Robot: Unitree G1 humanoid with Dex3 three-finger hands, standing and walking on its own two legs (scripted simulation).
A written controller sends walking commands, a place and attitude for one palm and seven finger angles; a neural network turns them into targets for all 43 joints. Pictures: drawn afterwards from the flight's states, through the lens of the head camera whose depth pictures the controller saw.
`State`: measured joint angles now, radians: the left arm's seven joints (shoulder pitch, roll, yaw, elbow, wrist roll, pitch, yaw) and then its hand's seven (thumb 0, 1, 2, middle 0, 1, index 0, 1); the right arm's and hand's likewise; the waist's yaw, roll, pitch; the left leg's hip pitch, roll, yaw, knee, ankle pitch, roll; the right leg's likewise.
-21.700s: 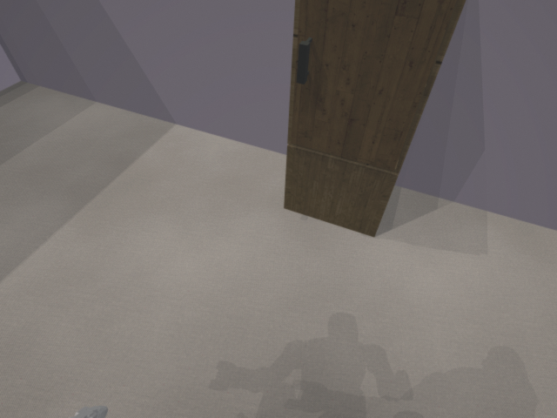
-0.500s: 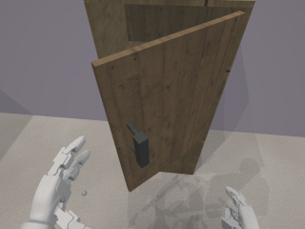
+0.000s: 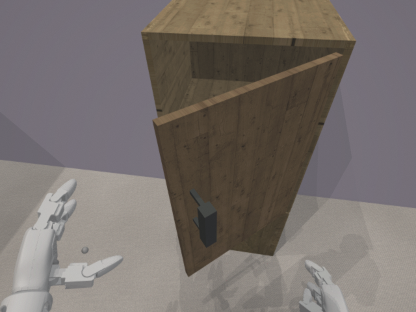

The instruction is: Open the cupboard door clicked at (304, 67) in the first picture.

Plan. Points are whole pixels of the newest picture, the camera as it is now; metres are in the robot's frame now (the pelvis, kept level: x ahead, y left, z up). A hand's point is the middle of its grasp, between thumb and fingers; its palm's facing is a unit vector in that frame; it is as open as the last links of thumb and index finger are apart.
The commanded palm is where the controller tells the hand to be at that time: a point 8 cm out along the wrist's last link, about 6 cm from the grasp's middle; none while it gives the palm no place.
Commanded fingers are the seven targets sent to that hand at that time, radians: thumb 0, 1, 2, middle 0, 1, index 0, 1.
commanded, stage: draw the hand back to the body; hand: left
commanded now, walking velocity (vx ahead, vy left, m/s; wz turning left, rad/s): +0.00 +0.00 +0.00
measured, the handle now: (201, 217) +0.30 +0.06 +0.02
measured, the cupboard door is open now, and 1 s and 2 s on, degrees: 42 42 42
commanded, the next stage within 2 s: step back with the hand held close in 0.74 s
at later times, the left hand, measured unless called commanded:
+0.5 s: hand (50, 212) +0.20 +0.25 +0.17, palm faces +0.46 -0.79 -0.40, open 7.9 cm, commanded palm +0.15 +0.29 +0.18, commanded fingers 0.00 0.90 0.90 -0.20 -0.30 -0.20 -0.30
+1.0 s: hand (54, 213) +0.20 +0.24 +0.18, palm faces +0.43 -0.78 -0.45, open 7.4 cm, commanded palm +0.14 +0.28 +0.19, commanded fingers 0.00 0.90 0.90 -0.20 -0.30 -0.20 -0.30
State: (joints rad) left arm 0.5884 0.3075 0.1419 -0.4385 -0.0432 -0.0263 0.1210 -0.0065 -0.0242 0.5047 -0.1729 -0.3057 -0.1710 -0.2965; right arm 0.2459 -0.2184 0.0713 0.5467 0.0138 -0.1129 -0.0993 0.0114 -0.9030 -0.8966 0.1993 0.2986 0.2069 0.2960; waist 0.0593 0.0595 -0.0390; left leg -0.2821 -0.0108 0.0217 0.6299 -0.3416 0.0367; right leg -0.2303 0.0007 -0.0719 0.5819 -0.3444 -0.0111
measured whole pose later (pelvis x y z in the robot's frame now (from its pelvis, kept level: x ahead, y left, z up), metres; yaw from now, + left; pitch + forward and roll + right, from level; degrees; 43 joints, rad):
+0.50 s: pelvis +0.01 -0.01 +0.01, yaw -1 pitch -4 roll +0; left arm 0.46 0.34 0.34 -0.40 -0.07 -0.06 0.12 0.01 0.79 0.86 -0.20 -0.31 -0.20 -0.30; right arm 0.19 -0.24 0.03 0.62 0.00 -0.08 -0.07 0.01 -0.90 -0.90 0.20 0.30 0.21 0.30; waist 0.08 0.06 0.01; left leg -0.10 0.00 0.04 0.43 -0.26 0.02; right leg -0.06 0.01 -0.06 0.39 -0.27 -0.02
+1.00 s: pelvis +0.00 -0.02 +0.02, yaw -1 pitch -2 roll -1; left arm 0.47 0.36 0.38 -0.38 -0.05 -0.13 0.11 0.01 0.89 0.90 -0.21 -0.31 -0.21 -0.30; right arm 0.17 -0.24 0.02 0.61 0.01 -0.06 -0.07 0.01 -0.90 -0.90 0.20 0.30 0.21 0.30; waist 0.04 0.07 0.01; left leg -0.17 0.02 0.02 0.45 -0.24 0.01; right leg -0.11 0.04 -0.07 0.37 -0.23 -0.04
